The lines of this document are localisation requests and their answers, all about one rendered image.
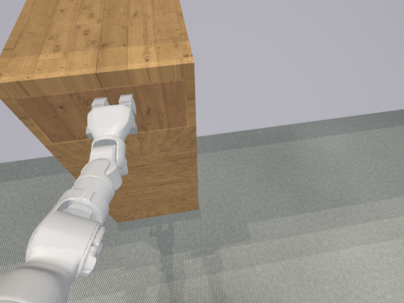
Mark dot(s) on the left robot forearm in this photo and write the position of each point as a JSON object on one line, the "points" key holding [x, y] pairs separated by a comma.
{"points": [[93, 190]]}

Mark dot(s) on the left robot hand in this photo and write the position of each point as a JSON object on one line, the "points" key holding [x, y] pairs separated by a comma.
{"points": [[113, 120]]}

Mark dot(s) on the drawer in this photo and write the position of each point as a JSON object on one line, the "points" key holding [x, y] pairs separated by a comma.
{"points": [[63, 116]]}

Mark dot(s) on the cabinet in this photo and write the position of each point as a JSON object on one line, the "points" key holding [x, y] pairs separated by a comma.
{"points": [[68, 45]]}

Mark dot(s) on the handle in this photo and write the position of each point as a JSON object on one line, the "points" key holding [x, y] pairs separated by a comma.
{"points": [[132, 131]]}

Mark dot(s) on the robot left upper arm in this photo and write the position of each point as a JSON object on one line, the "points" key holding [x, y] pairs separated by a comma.
{"points": [[66, 248]]}

